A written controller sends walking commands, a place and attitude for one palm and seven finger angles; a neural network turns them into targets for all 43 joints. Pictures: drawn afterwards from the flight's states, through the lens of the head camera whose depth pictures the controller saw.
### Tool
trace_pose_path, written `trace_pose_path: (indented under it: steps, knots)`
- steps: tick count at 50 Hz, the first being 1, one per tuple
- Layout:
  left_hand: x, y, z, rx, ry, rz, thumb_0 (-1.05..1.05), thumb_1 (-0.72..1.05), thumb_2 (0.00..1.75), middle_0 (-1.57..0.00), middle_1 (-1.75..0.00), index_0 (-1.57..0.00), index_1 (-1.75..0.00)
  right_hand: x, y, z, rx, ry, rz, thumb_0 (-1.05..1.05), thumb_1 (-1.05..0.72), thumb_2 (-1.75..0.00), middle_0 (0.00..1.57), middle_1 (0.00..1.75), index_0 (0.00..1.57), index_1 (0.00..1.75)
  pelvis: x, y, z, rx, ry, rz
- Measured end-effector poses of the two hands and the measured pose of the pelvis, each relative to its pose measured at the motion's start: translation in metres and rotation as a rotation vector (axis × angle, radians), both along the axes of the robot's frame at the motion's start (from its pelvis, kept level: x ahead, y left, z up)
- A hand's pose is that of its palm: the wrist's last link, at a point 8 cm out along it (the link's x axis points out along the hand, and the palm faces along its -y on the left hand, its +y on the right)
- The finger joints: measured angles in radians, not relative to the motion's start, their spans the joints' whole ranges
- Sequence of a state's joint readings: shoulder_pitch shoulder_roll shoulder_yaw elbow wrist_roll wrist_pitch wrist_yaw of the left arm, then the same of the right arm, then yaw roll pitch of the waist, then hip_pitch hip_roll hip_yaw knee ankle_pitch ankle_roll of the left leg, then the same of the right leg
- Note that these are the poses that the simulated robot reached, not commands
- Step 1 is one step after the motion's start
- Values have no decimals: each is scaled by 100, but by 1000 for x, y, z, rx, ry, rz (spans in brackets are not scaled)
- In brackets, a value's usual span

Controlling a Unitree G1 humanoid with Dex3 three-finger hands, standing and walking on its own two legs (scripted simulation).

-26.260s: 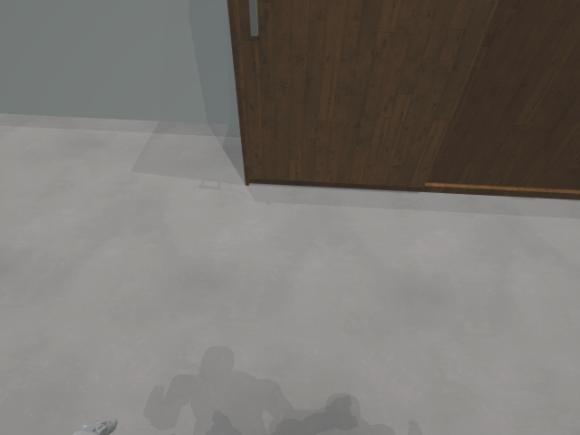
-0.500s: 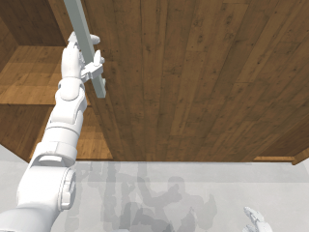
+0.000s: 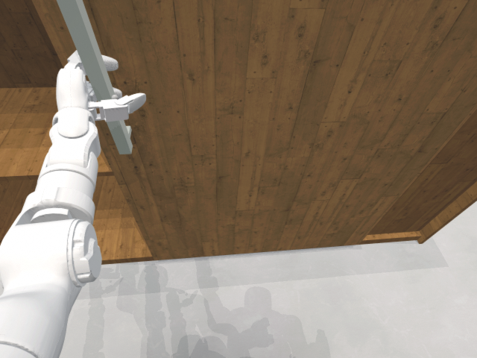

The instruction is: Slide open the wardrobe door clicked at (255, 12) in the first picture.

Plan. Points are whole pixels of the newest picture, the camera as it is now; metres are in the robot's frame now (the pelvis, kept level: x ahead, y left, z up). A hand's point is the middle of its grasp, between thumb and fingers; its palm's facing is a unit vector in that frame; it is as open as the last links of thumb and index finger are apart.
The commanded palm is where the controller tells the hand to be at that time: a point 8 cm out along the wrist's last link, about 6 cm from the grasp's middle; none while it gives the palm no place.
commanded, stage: loosen the grip on the handle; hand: left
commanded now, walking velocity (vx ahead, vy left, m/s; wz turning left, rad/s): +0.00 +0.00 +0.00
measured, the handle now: (104, 77) +0.55 +0.21 +0.17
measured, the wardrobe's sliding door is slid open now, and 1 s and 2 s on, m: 0.56 0.56 0.56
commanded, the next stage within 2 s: slip the hand off the handle in 0.32 s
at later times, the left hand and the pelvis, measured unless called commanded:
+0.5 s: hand (113, 96) +0.51 +0.19 +0.16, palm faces +0.22 -0.96 -0.14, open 14.3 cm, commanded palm +0.47 +0.25 +0.17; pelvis -0.01 +0.02 +0.00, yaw -4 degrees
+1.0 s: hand (53, 102) +0.48 +0.28 +0.17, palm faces +0.27 -0.95 -0.15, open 14.6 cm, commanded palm +0.45 +0.31 +0.17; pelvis +0.02 +0.01 +0.01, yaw -2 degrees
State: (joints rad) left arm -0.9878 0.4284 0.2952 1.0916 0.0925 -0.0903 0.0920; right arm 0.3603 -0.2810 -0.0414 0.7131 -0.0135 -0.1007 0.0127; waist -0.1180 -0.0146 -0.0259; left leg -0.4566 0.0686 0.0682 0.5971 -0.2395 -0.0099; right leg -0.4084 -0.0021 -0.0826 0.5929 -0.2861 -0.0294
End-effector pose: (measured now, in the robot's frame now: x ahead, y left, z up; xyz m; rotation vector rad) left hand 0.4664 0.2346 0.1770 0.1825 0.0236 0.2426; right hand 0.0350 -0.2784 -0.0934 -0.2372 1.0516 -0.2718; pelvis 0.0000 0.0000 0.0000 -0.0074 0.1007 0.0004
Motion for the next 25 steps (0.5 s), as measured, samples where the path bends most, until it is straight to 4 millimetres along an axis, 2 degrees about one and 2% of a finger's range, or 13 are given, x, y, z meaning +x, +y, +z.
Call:
trace_pose_path:
  steps: [3,7,10,13,18,25]
  knots:
    - [-1,0,-3,-35,-2,-1,0,-8,43,-42,-137,-37,-139,-40,-7,-2,-13,83,-48,1,-90,-90,20,30,21,30,-10,0,-2,1,5,-1]
    - [2,-1,-9,-24,21,-8,0,-31,32,-39,-133,-36,-135,-87,-6,-2,-17,174,-93,1,-90,-90,20,30,20,30,-20,2,-4,-2,23,-14]
    - [3,1,-4,-20,-16,-1,0,-42,27,-37,-130,-35,-131,-113,1,-2,-7,208,-137,1,-91,-90,20,30,20,30,-22,5,-4,-1,29,-38]
    - [5,-1,1,-15,-35,-5,0,-48,24,-34,-126,-33,-127,-127,12,-3,10,222,-168,1,-91,-90,20,30,20,30,-21,8,-3,-4,23,-51]
    - [7,1,-2,-31,-6,-8,-1,-53,21,-29,-120,-29,-121,-125,31,-7,43,207,-178,1,-90,-90,20,30,20,30,-18,14,-2,-8,17,-64]
    - [10,6,-7,-36,-20,-21,-1,-54,20,-30,-118,-31,-120,-85,46,-11,59,128,-135,1,-90,-90,20,30,21,30,-8,23,0,-10,22,-66]
